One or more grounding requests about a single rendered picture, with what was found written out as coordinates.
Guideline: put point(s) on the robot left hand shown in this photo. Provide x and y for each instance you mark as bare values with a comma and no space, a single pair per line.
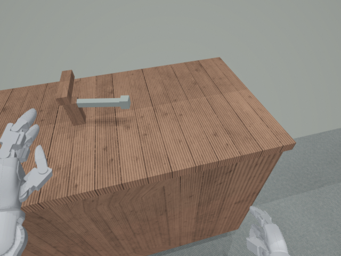
16,140

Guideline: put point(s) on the tap lever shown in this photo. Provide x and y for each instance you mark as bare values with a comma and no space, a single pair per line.
123,102

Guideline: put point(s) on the counter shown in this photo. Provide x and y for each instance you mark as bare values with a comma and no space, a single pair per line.
184,163

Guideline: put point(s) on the robot right hand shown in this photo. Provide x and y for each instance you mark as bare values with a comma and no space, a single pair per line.
269,239

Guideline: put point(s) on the left robot forearm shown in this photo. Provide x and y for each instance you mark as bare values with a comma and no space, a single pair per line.
13,236

